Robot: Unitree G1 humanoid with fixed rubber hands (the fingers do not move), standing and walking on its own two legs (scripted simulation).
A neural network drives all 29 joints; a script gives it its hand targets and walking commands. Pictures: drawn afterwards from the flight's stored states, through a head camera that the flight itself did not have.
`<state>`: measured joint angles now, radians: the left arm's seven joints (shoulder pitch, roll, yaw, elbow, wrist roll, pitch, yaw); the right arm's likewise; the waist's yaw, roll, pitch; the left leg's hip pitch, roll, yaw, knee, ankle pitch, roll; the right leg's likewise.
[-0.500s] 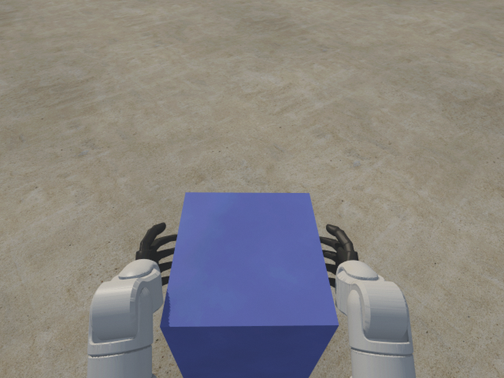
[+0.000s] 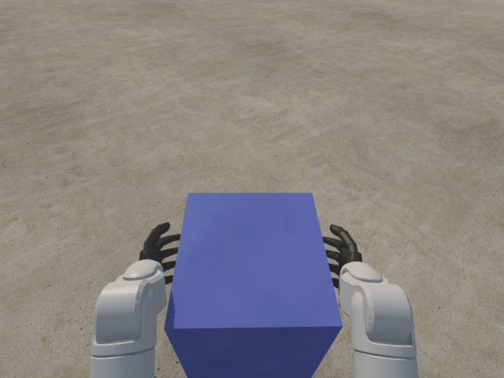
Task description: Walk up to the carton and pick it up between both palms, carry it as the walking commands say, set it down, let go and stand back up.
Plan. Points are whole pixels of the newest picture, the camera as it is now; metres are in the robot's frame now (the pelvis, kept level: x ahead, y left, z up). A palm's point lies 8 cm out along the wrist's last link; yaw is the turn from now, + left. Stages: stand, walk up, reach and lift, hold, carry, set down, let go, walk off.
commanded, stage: carry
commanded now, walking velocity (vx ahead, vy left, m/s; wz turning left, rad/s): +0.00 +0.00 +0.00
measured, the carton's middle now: (250, 290) +0.27 +0.01 +0.01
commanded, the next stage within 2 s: none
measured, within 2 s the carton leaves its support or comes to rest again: neither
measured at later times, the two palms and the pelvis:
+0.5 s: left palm (149, 232) +0.32 +0.17 +0.10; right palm (331, 229) +0.33 -0.12 +0.10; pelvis +0.06 +0.01 +0.01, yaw +1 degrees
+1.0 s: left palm (137, 247) +0.30 +0.19 +0.08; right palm (322, 258) +0.29 -0.10 +0.08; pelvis +0.03 +0.04 +0.00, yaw +1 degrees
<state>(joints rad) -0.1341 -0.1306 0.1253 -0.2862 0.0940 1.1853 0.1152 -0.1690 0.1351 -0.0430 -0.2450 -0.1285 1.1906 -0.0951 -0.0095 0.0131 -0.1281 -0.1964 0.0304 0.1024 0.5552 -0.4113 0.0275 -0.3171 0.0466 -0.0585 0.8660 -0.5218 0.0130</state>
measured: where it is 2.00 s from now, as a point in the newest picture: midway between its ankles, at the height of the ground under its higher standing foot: outside the picture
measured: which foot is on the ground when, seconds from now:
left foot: down 0.00-1.00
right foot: up 0.00-0.06, down 0.08-1.00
